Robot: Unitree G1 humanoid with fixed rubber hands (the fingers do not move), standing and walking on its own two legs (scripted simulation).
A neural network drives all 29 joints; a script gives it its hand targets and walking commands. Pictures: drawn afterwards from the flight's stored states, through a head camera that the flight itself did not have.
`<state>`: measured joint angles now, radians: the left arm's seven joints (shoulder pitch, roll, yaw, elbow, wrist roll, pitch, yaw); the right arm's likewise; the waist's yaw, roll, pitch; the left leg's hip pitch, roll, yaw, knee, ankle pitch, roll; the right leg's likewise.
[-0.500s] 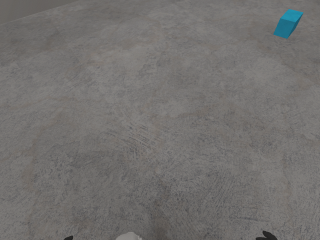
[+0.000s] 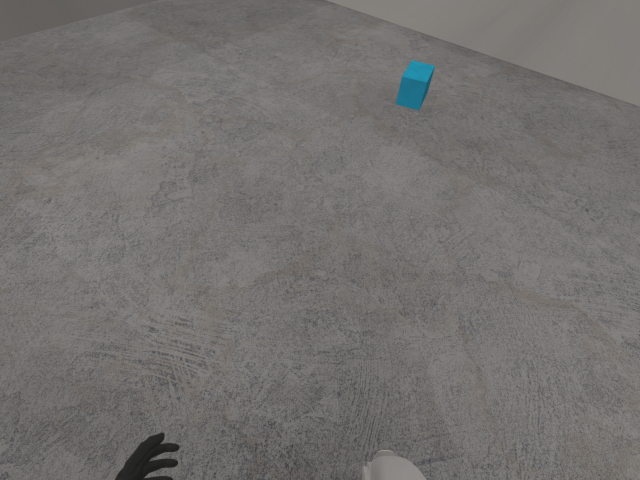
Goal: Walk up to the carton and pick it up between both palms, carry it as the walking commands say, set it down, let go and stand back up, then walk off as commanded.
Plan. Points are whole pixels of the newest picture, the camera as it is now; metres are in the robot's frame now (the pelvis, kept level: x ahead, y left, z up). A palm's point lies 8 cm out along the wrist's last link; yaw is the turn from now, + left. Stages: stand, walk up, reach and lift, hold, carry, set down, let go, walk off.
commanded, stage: walk up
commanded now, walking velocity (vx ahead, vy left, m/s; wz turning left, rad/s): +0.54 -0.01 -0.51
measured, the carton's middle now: (415, 85) +2.37 -0.79 -0.68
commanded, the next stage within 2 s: none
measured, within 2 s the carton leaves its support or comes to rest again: neither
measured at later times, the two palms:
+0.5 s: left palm (173, 427) +0.24 +0.19 -0.11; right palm (493, 313) +0.39 -0.32 -0.10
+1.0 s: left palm (253, 203) +0.69 +0.11 -0.12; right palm (497, 324) +0.37 -0.32 -0.10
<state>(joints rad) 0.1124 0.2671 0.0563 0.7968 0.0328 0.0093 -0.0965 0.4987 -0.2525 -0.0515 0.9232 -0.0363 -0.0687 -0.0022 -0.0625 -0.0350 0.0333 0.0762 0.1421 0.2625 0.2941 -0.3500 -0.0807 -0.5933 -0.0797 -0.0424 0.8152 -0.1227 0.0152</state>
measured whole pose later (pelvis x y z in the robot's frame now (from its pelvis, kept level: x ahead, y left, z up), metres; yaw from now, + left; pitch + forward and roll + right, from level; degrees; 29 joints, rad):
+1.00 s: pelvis +0.51 -0.08 +0.01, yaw -15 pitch +0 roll -2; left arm 0.13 0.25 0.06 0.89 0.02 0.02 -0.09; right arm 0.46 -0.23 -0.05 1.01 -0.03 -0.07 0.00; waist -0.06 -0.04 0.05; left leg -0.06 0.13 0.17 0.35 -0.27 -0.05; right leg -0.57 -0.11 -0.04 0.79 -0.09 0.04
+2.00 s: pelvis +0.97 -0.25 +0.01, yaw -16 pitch +0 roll -2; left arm 0.12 0.24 0.06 0.97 0.02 0.00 -0.07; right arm 0.49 -0.19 -0.04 1.07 -0.02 -0.08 0.00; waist -0.07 -0.04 0.05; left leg -0.05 0.09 0.13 0.31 -0.25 -0.01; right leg -0.58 -0.12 -0.05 0.80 -0.05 0.05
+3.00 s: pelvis +1.44 -0.40 +0.01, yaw -16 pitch +0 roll -3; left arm 0.18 0.25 0.06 1.00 0.03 0.00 -0.05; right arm 0.45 -0.19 -0.05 1.07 -0.02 -0.08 0.00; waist -0.05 -0.05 0.05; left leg -0.11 0.09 0.14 0.34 -0.22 0.01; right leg -0.59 -0.12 -0.05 0.97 -0.09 0.04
